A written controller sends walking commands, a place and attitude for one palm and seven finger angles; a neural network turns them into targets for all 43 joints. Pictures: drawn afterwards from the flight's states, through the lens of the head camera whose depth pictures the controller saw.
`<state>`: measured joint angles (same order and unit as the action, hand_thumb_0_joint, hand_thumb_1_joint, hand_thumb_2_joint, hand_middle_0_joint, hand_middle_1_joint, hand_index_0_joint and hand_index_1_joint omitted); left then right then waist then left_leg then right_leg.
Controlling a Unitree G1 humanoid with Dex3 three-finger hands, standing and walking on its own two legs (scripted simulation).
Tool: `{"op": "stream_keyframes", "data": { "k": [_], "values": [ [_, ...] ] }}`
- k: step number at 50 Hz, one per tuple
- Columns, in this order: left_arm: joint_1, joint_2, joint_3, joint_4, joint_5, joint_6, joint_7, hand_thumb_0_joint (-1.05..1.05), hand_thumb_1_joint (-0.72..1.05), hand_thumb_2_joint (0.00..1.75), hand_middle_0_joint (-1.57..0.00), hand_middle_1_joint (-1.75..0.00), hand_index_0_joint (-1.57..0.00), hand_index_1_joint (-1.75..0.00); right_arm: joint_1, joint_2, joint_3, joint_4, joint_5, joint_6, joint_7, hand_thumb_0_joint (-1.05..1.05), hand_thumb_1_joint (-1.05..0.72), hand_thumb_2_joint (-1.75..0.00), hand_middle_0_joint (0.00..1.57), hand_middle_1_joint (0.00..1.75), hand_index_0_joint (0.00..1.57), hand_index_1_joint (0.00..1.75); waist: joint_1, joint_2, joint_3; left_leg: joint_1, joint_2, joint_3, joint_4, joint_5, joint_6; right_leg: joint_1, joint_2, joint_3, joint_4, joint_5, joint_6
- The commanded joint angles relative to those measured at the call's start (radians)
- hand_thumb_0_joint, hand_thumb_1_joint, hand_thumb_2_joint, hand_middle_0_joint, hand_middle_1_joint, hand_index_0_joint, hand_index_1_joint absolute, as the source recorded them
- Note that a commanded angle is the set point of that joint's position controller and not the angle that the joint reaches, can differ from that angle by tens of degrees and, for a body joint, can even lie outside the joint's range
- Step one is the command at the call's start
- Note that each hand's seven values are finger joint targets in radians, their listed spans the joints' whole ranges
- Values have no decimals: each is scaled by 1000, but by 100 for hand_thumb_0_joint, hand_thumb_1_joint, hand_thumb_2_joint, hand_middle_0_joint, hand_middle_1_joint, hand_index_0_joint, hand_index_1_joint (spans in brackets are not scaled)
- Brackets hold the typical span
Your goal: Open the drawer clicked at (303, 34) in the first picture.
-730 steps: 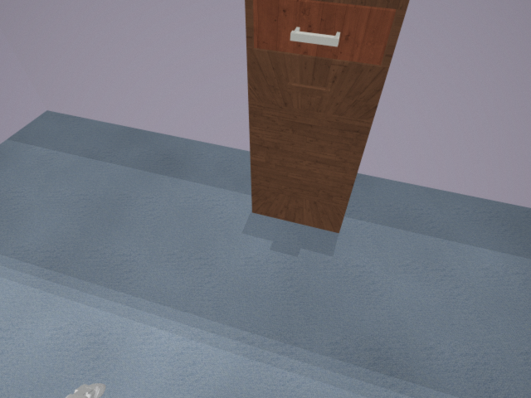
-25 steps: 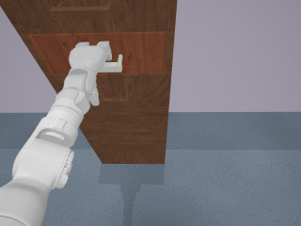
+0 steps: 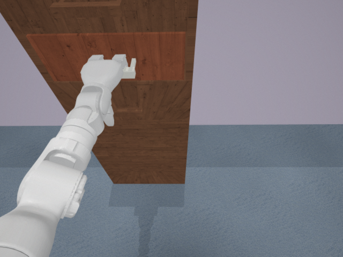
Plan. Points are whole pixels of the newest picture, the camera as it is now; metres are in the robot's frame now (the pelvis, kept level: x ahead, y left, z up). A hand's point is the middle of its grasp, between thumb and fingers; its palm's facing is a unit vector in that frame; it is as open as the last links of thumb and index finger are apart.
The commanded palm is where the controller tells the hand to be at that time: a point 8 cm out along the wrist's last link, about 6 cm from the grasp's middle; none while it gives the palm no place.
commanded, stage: lower the fingers behind the handle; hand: left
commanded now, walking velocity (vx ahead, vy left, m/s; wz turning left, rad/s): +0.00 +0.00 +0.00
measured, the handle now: (110, 67) +0.56 +0.14 +0.13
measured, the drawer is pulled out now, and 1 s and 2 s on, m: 0.00 0.00 0.01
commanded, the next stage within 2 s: close the thumb around the handle in 0.36 s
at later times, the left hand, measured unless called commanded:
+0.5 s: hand (109, 91) +0.50 +0.14 +0.11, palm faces +0.00 -0.01 -1.00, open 13.8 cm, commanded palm +0.47 +0.15 +0.16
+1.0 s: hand (109, 89) +0.50 +0.14 +0.11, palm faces +0.01 -0.01 -1.00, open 6.8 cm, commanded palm +0.48 +0.15 +0.16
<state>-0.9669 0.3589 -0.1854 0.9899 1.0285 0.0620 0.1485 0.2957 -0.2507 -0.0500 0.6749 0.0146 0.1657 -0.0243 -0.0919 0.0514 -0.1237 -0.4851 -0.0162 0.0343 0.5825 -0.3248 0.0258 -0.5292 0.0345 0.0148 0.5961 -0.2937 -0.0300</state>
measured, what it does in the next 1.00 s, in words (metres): stands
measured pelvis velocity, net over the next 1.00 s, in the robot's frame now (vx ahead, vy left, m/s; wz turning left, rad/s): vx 0.00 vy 0.00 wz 0.00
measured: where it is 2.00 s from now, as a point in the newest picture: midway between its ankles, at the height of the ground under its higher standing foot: outside the picture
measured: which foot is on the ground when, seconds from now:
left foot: down 0.00-1.00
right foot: down 0.00-1.00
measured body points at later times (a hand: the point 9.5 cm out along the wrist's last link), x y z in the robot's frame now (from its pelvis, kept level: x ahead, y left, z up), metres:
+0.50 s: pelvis +0.00 +0.00 +0.00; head +0.06 -0.02 +0.45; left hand +0.49 +0.14 +0.16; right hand +0.05 -0.26 -0.14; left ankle -0.03 +0.10 -0.73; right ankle -0.01 -0.10 -0.73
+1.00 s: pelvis +0.00 +0.00 +0.00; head +0.06 -0.01 +0.45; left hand +0.49 +0.14 +0.16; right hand +0.05 -0.26 -0.14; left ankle -0.03 +0.10 -0.73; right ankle -0.01 -0.10 -0.73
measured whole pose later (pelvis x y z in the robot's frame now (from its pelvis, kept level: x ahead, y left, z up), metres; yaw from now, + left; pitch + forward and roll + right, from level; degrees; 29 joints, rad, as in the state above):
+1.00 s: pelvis +0.00 +0.00 +0.00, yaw +0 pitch +13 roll +0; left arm -0.97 0.36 -0.19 0.99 1.03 0.06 0.16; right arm 0.31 -0.25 -0.05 0.68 0.02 0.16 -0.03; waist -0.09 0.06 -0.13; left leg -0.49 -0.02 0.04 0.59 -0.33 0.03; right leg -0.53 0.03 0.02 0.59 -0.30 -0.02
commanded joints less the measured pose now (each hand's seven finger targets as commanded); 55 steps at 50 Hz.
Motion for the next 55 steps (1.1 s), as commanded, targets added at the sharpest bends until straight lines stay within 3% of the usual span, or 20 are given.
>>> {"op": "stream_keyframes", "data": {
  "k": [1,3,7,9,13,16,21,23,27,30,34,36,38,41,44,45,48,49,50,55],
  "values": [
    [-506,208,58,-216,9,-24,33,0,-50,30,-30,-120,-30,-120,54,-130,-43,-94,1,-24,-9,0,-90,-90,20,30,20,30,-14,-60,-405,158,-5,7,-7,411,20,242,-6,7,-35,414,1],
    [-483,187,55,-216,8,-24,40,0,-50,30,-30,-120,-30,-120,62,-129,-48,-90,-1,-28,-5,0,-90,-90,20,30,20,30,-9,-50,-406,186,-2,7,-2,438,20,219,-1,1,-35,408,-2],
    [-472,241,98,-197,1,-20,45,0,-50,30,-30,-120,-30,-120,64,-135,-46,-85,-1,-30,-8,0,-90,-90,20,30,20,30,-7,-88,-392,147,-4,11,-8,410,23,254,-4,7,-41,426,2],
    [-469,245,98,-220,1,-22,46,0,-50,30,-30,-120,-30,-120,60,-134,-44,-91,1,-31,-9,0,-90,-90,20,30,20,30,3,-69,-402,146,-5,13,-14,418,21,267,-5,8,-38,433,0],
    [-474,217,73,-196,5,-12,49,0,-50,30,-30,-120,-30,-120,60,-134,-43,-86,4,-32,-8,0,-90,-90,20,30,20,30,-8,-65,-364,151,-4,12,-16,398,20,228,-2,2,-47,396,0],
    [-481,253,100,-186,9,-11,50,0,-50,30,-30,-120,-30,-120,66,-137,-44,-82,2,-32,-11,0,-90,-90,20,30,20,30,-8,-75,-391,154,-3,12,-13,412,21,245,-4,5,-42,412,1],
    [-505,167,36,-213,1,-18,43,0,-50,30,-30,-120,-30,-120,72,-131,-49,-82,1,-34,-3,0,-90,-90,20,30,20,30,-20,-49,-402,204,1,2,-6,456,18,204,2,-5,-39,402,-2],
    [-500,189,59,-207,-2,-19,45,0,-50,30,-30,-120,-30,-120,73,-133,-49,-80,-1,-35,-4,0,-90,-90,20,30,20,30,-17,-63,-395,201,1,2,-6,442,20,204,2,-5,-42,396,-1],
    [-477,216,83,-189,-4,-19,44,0,-28,40,-32,-122,-32,-122,67,-136,-44,-82,-1,-33,-8,0,-90,-90,20,30,20,30,-11,-96,-383,169,-2,4,-12,428,21,231,-1,-3,-42,414,0],
    [-473,219,85,-209,2,-25,44,0,-11,47,-33,-124,-33,-124,64,-133,-46,-88,-2,-33,-7,0,-90,-90,20,30,20,30,-2,-77,-410,178,-2,9,-6,461,20,249,-3,1,-37,440,-1],
    [-487,182,54,-209,2,-16,47,0,12,56,-34,-127,-34,-127,64,-132,-45,-85,1,-32,-3,0,-90,-90,20,30,20,30,-13,-59,-375,193,2,4,-8,445,17,197,2,-7,-40,396,-3],
    [-475,242,100,-198,7,-13,51,0,23,61,-35,-128,-35,-128,66,-137,-45,-84,-1,-32,-6,0,-90,-90,20,30,20,30,-2,-75,-401,175,-1,9,-7,445,20,238,-1,1,-38,423,-1],
    [-470,204,71,-211,7,-13,46,0,34,66,-36,-129,-36,-129,62,-130,-45,-91,-2,-31,-6,0,-90,-90,20,30,20,30,-3,-58,-413,185,-2,12,-3,470,19,241,-1,0,-34,443,-1],
    [-458,195,64,-214,4,-12,43,0,51,73,-37,-131,-37,-131,59,-132,-45,-91,2,-28,-3,0,-90,-90,20,30,20,30,-2,-66,-403,188,0,9,-5,475,19,232,0,-2,-36,435,-1],
    [-478,182,52,-180,6,1,44,0,68,80,-38,-133,-38,-133,63,-134,-45,-82,3,-28,-4,0,-90,-90,20,30,20,30,-18,-75,-351,180,2,4,-9,430,18,191,3,-8,-44,389,-2],
    [-476,210,75,-168,7,1,44,0,73,83,-39,-133,-39,-133,63,-139,-44,-80,4,-28,-6,0,-90,-90,20,30,20,30,-16,-85,-357,174,2,6,-11,425,18,203,2,-5,-47,383,-3],
    [-494,188,54,-174,7,2,43,0,90,90,-40,-135,-40,-135,68,-134,-44,-83,2,-32,-7,0,-90,-90,20,30,20,30,-17,-67,-377,175,-1,5,-9,423,19,207,0,-5,-40,392,-3],
    [-490,215,75,-166,9,2,42,0,90,90,-40,-135,-40,-135,71,-137,-42,-81,3,-31,-9,0,-90,-90,20,30,20,30,-13,-70,-376,166,0,6,-8,421,18,210,0,-4,-38,393,-3],
    [-499,208,69,-168,9,-1,40,0,90,90,-40,-135,-40,-135,71,-140,-43,-78,0,-30,-10,0,-90,-90,20,30,20,30,-21,-87,-388,174,1,4,-6,441,20,217,0,-3,-39,408,-2],
    [-474,180,56,-204,1,-13,30,0,90,90,-40,-135,-40,-135,72,-133,-48,-88,1,-30,-5,0,-90,-90,20,30,20,30,-11,-73,-416,203,2,4,4,496,19,223,2,-3,-35,437,-2]
  ]
}}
